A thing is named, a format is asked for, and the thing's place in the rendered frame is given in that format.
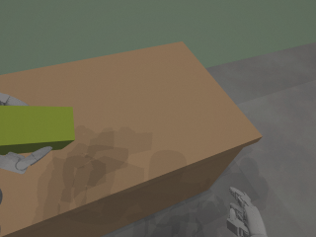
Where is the robot right hand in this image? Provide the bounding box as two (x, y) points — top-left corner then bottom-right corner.
(226, 187), (268, 237)

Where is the table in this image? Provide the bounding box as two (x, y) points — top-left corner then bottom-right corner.
(0, 41), (263, 237)

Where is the sponge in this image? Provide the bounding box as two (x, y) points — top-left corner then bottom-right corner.
(0, 105), (75, 155)

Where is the robot left hand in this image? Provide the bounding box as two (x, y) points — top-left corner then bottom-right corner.
(0, 93), (52, 175)

